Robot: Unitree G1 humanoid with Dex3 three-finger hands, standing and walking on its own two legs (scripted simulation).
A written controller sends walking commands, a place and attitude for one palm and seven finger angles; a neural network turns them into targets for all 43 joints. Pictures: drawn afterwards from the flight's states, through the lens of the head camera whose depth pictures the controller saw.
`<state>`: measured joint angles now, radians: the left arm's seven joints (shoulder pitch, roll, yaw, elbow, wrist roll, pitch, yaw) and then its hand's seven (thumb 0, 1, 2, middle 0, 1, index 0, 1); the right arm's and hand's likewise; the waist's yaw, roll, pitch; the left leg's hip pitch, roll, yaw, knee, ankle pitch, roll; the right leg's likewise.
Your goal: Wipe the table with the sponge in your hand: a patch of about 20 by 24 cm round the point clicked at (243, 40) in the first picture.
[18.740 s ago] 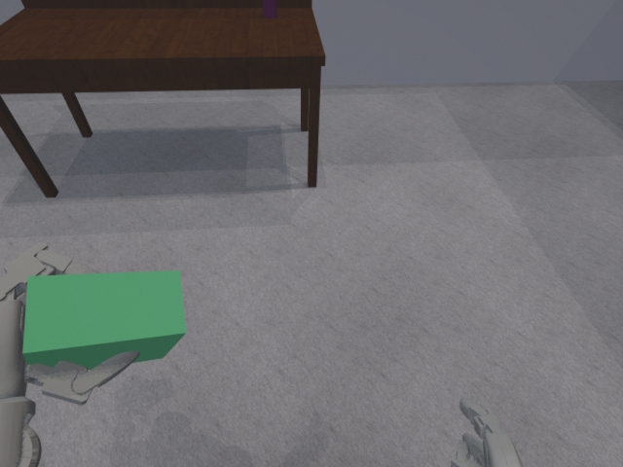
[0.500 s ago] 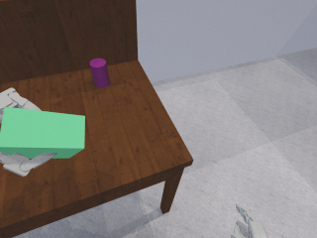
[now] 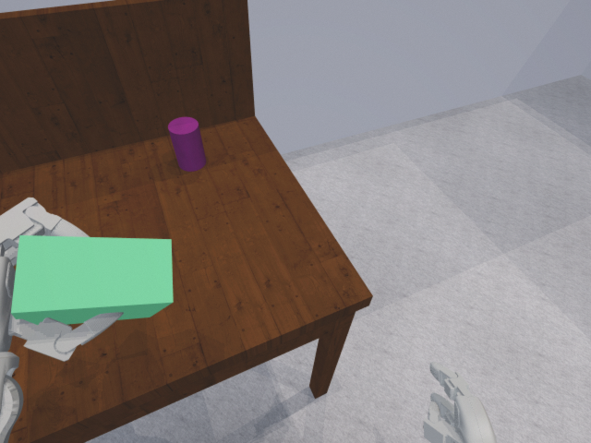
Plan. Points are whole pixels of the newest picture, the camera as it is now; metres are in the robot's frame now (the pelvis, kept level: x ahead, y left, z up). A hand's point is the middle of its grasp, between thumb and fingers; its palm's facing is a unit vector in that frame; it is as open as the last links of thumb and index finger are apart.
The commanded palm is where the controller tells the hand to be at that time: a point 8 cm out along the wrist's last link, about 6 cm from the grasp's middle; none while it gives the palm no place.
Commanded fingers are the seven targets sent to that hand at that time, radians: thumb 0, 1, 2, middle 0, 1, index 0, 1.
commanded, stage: come to a stop and stand still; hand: left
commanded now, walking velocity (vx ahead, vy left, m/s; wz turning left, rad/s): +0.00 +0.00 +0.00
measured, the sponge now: (118, 283) +0.24 +0.21 +0.15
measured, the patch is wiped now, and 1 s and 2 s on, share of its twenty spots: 0.00 0.00 0.00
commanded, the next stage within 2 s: look again from close up in 0.52 s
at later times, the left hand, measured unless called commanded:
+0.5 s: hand (23, 284) +0.22 +0.29 +0.16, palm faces +0.33 -0.84 -0.43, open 10.0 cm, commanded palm +0.16 +0.32 +0.18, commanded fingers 0.00 0.10 1.30 -1.20 -1.60 -1.20 -1.60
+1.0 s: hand (36, 284) +0.22 +0.27 +0.18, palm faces +0.34 -0.81 -0.48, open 10.0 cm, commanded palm +0.15 +0.30 +0.18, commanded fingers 0.00 0.10 1.30 -1.20 -1.60 -1.20 -1.60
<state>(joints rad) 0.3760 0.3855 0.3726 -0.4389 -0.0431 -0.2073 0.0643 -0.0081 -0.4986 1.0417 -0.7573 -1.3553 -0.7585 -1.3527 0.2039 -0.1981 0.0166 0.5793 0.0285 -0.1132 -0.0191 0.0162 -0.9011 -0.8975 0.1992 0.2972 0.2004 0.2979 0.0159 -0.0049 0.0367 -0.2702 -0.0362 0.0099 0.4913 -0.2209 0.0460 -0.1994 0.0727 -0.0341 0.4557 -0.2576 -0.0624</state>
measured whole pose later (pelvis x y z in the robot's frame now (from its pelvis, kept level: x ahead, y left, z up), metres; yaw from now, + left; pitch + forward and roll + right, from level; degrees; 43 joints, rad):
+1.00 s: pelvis +0.00 +0.01 +0.00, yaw +2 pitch -1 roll -1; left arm 0.32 0.47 0.33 -0.39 -0.02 -0.18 0.04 -0.01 -0.50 1.04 -0.76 -1.36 -0.76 -1.35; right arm 0.26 -0.22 0.05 0.54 0.03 -0.11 -0.08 0.01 -0.90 -0.90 0.20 0.30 0.20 0.30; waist 0.05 0.01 0.03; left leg -0.24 -0.06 -0.01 0.44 -0.19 0.06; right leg -0.16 0.05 -0.05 0.40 -0.23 -0.04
